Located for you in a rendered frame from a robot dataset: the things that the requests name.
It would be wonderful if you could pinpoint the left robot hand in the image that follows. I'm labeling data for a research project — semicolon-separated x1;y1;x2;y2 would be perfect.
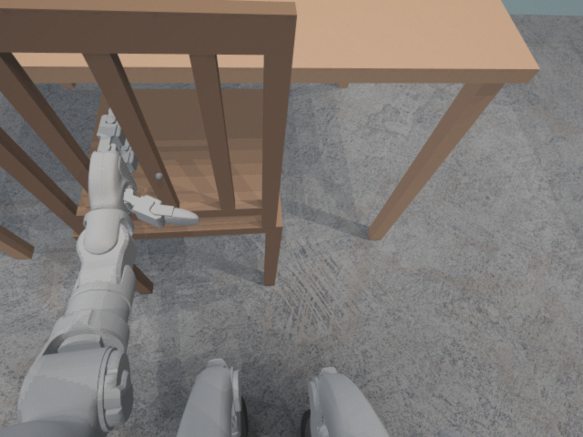
88;108;199;228

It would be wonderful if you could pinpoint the table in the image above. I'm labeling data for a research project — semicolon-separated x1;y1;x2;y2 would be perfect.
0;0;540;259

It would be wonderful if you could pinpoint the robot left upper arm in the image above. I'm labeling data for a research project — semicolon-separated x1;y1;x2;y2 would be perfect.
0;347;134;437

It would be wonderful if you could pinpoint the left robot thigh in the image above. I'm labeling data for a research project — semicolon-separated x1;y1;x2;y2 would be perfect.
176;365;241;437

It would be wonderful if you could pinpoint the robot left forearm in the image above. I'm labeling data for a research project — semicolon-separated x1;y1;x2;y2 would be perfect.
17;208;138;423

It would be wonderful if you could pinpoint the chair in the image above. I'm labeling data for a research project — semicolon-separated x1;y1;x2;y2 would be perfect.
0;0;297;295

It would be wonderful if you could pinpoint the robot right shin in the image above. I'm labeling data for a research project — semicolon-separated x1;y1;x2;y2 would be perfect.
310;367;337;437

